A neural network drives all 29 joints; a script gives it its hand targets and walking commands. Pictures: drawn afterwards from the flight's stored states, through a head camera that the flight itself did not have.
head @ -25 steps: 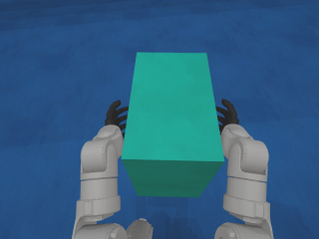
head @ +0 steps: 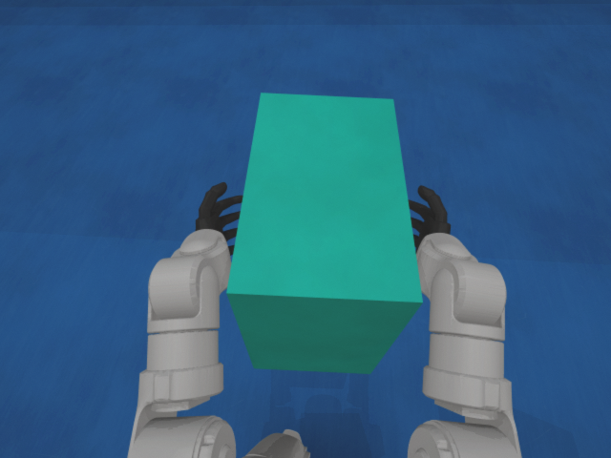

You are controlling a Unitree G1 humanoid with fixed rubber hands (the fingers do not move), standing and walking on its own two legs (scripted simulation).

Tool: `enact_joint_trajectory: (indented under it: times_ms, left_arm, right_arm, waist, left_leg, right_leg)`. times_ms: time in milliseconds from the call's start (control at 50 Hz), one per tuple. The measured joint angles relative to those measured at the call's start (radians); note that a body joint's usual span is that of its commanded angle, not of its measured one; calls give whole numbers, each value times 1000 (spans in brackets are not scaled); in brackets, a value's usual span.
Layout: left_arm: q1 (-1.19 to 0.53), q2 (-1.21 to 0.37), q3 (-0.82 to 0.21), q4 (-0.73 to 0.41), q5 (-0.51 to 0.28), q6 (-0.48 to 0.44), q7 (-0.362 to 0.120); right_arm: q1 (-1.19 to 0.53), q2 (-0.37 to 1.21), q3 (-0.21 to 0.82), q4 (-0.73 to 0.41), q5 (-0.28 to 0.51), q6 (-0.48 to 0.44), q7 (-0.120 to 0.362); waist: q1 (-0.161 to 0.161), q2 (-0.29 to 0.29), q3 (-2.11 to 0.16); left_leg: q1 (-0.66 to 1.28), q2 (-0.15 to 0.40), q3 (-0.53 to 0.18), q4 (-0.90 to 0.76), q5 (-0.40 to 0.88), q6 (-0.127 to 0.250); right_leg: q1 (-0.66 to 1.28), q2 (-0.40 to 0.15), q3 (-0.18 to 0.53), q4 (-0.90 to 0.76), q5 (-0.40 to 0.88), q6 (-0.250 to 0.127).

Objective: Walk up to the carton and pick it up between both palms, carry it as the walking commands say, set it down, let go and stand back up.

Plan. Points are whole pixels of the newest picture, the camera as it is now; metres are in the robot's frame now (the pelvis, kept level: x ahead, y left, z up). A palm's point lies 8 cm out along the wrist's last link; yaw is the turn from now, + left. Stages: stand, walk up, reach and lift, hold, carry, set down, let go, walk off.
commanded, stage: carry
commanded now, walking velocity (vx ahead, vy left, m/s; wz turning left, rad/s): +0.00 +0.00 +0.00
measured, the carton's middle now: (319, 242) +0.39 +0.01 +0.04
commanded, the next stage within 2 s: none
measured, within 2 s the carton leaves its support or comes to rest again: neither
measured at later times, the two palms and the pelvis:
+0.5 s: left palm (142, 281) +0.29 +0.21 +0.10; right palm (374, 275) +0.30 -0.05 +0.10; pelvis -0.04 +0.06 +0.00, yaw +3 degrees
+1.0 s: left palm (124, 315) +0.25 +0.22 +0.10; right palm (368, 302) +0.27 -0.04 +0.09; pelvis -0.08 +0.06 +0.00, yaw +3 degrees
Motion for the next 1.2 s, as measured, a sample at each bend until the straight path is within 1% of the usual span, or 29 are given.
enact_joint_trajectory:
  times_ms: [20,60,100,120,140,160,180,200,260,340,360,400,440,560,580,660,700,720,740,800,840,880,900,940,1000,1040,1080,1140,1200]
  left_arm:
    - [0,-3,0,10,0,4,0]
    - [0,-4,0,27,0,14,1]
    - [0,-5,0,43,0,17,1]
    - [0,-6,-2,52,0,18,1]
    - [-2,-6,-5,61,0,17,1]
    - [-2,-4,-5,68,0,17,2]
    - [-2,-1,-5,73,1,19,3]
    - [0,7,-5,75,1,24,4]
    - [-1,28,-5,68,1,44,3]
    - [-2,30,-10,73,1,33,-1]
    - [-4,30,-13,74,1,31,-1]
    - [-7,30,-12,75,1,29,-1]
    - [-5,28,-12,82,1,35,0]
    - [-5,22,-15,124,1,32,1]
    - [-5,25,-15,127,1,32,1]
    - [-5,30,-13,111,1,47,3]
    - [-5,28,-13,109,1,54,3]
    - [-5,27,-13,111,1,54,4]
    - [-5,25,-13,115,1,55,4]
    - [-5,17,-13,135,1,57,6]
    - [-6,14,-13,143,1,57,7]
    - [-14,14,-10,143,4,58,10]
    - [-23,14,-5,148,5,55,10]
    - [-31,21,-1,167,6,42,8]
    - [-30,41,0,175,5,43,4]
    - [-29,41,1,143,6,62,3]
    - [-28,33,-2,133,6,65,4]
    - [-28,20,-4,129,6,65,5]
    - [-28,9,-10,131,9,66,8]
  right_arm:
    - [11,-1,0,-2,0,5,-1]
    - [24,-2,0,0,0,17,-3]
    - [25,-7,0,6,0,28,-6]
    - [25,-11,0,10,0,34,-6]
    - [25,-15,0,13,0,39,-7]
    - [25,-16,0,20,0,38,-7]
    - [23,-16,0,32,0,36,-7]
    - [16,-13,0,51,0,33,-7]
    - [4,0,0,86,0,18,-7]
    - [2,-2,0,84,-1,12,-9]
    - [1,-4,0,82,-1,12,-9]
    - [-4,-6,0,83,-1,12,-8]
    - [3,-7,0,85,-1,20,-8]
    - [5,-22,0,101,-1,43,-10]
    - [2,-22,0,111,-1,39,-10]
    - [-1,-16,0,113,-1,38,-10]
    - [2,-16,0,105,-1,47,-11]
    - [2,-18,0,105,-1,50,-11]
    - [4,-19,0,105,-1,53,-11]
    - [15,-27,0,102,-1,69,-11]
    - [10,-33,0,106,-1,78,-11]
    - [-1,-37,0,114,-1,76,-9]
    - [-11,-40,0,122,-1,73,-8]
    - [-29,-44,0,153,-1,58,-8]
    - [-40,-33,0,200,-2,30,-7]
    - [-30,-23,0,172,-2,35,-9]
    - [-12,-22,0,136,-2,45,-9]
    - [0,-27,0,101,-2,65,-9]
    - [6,-38,0,82,-2,85,-7]
  waist:
    - [0,-1,-3]
    - [-1,-1,-20]
    - [-1,0,-32]
    - [-2,0,-38]
    - [-1,-5,-39]
    - [-2,-21,-39]
    - [-2,-32,-38]
    - [-2,-31,-38]
    - [-2,-26,-38]
    - [-1,-27,-39]
    - [-1,-28,-39]
    - [-1,-26,-36]
    - [-1,-15,-40]
    - [-1,-25,-47]
    - [-1,-25,-47]
    - [-1,-22,-45]
    - [-1,-21,-46]
    - [-1,-22,-46]
    - [-1,-23,-47]
    - [0,-25,-54]
    - [-1,-24,-65]
    - [-2,-23,-72]
    - [-2,-26,-72]
    - [-1,-38,-71]
    - [-1,-40,-71]
    - [-1,-40,-66]
    - [-1,-45,-68]
    - [-1,-51,-69]
    - [-1,-51,-78]
  left_leg:
    - [0,9,-1,44,-24,3]
    - [0,41,-1,66,-48,5]
    - [18,73,-2,23,-50,6]
    - [38,85,-2,-28,-42,10]
    - [57,88,0,-85,27,2]
    - [64,76,4,-106,75,-14]
    - [65,65,4,-115,92,-22]
    - [65,62,3,-119,96,-22]
    - [64,60,4,-154,115,-13]
    - [59,39,5,-175,147,-7]
    - [56,28,5,-173,150,-6]
    - [52,12,4,-161,155,-6]
    - [53,17,4,-160,157,-6]
    - [54,18,4,-173,184,-2]
    - [52,18,4,-180,191,-2]
    - [50,24,4,-231,239,-6]
    - [51,27,5,-237,250,-8]
    - [50,27,6,-231,250,-12]
    - [47,26,7,-213,234,-13]
    - [26,27,7,-83,72,-11]
    - [26,43,6,-26,36,-4]
    - [62,72,4,-79,39,7]
    - [76,79,6,-125,101,1]
    - [70,66,9,-138,133,-26]
    - [66,56,8,-138,124,-36]
    - [60,54,9,-126,101,-27]
    - [33,56,18,-42,13,-19]
    - [13,85,29,40,-21,-15]
    - [10,122,29,52,-23,-13]
  right_leg:
    - [9,-1,0,0,-4,-1]
    - [12,-2,-1,0,-10,-1]
    - [12,-4,-2,2,-10,4]
    - [11,-6,-2,6,-11,10]
    - [11,-12,-1,14,-14,18]
    - [9,-28,0,21,-15,23]
    - [2,-41,-1,34,-8,23]
    - [-8,-44,-2,52,-8,23]
    - [-32,-39,-1,85,-109,23]
    - [7,-33,0,42,-114,23]
    - [34,-35,0,19,-99,23]
    - [57,-41,-1,-6,-8,24]
    - [58,-37,-1,-4,-7,29]
    - [49,-37,-1,7,-14,32]
    - [42,-37,-1,19,-34,32]
    - [19,-35,0,21,-64,32]
    - [14,-33,0,22,-45,32]
    - [16,-34,0,19,-7,32]
    - [18,-35,0,19,31,29]
    - [26,-30,0,19,22,22]
    - [18,-30,0,19,17,22]
    - [4,-29,-1,21,19,22]
    - [-6,-32,-1,28,19,22]
    - [-18,-48,0,38,20,22]
    - [-20,-57,0,42,8,22]
    - [-20,-57,-1,42,6,22]
    - [-15,-59,-4,42,8,22]
    - [0,-61,-5,42,-3,22]
    - [13,-72,-10,42,-18,37]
